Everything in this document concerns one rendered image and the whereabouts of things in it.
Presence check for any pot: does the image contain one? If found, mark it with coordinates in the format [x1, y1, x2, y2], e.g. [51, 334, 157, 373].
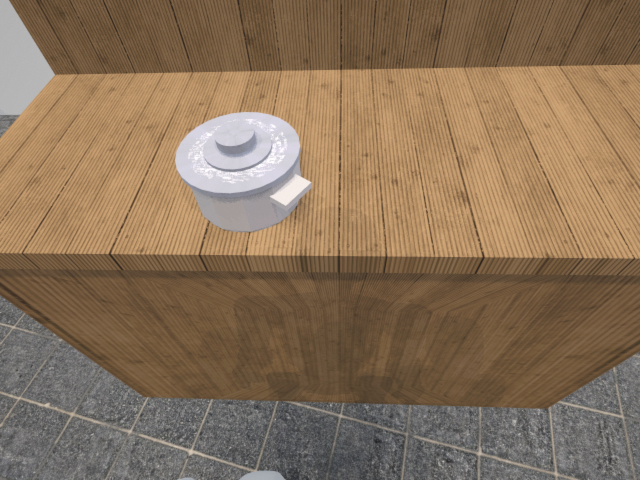
[191, 160, 312, 232]

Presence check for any lid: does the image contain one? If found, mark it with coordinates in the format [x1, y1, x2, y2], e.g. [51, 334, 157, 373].
[175, 112, 301, 198]

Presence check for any knob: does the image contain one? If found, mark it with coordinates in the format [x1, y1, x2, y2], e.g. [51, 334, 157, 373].
[214, 121, 256, 154]

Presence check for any table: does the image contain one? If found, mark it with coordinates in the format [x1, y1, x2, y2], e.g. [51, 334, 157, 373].
[0, 0, 640, 409]

